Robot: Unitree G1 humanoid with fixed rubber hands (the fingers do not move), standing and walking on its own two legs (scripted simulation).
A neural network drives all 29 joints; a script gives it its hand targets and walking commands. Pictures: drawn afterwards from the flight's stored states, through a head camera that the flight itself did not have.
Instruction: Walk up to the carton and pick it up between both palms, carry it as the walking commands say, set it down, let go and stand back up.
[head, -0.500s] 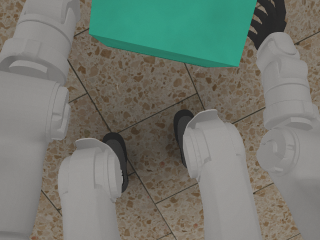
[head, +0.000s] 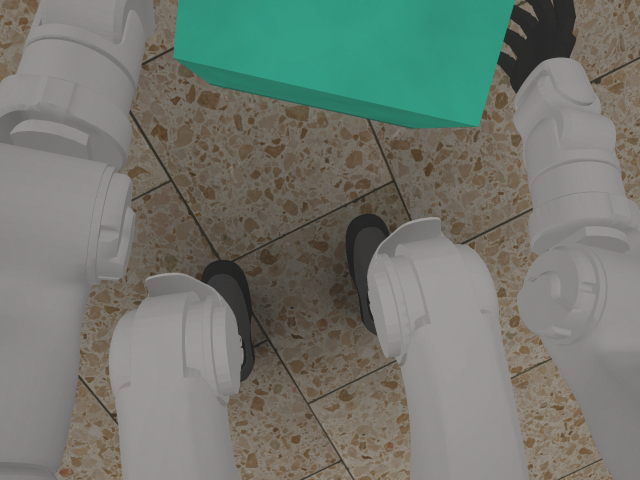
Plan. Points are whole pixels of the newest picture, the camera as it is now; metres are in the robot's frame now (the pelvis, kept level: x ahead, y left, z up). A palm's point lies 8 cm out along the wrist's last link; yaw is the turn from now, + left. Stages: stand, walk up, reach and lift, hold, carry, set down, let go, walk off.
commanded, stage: set down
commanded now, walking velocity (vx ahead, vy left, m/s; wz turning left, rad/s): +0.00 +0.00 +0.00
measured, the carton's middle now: out of the picture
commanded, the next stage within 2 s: none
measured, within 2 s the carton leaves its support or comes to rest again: neither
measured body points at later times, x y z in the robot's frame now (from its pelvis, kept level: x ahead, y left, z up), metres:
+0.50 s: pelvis +0.01 -0.01 +0.00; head +0.40 -0.03 +0.21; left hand +0.61 +0.06 -0.22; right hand +0.45 -0.32 -0.22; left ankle +0.11 +0.11 -0.35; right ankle +0.14 -0.13 -0.35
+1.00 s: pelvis -0.01 -0.01 +0.00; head +0.38 -0.05 +0.20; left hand +0.61 +0.07 -0.19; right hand +0.46 -0.35 -0.20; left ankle +0.11 +0.11 -0.35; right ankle +0.14 -0.13 -0.35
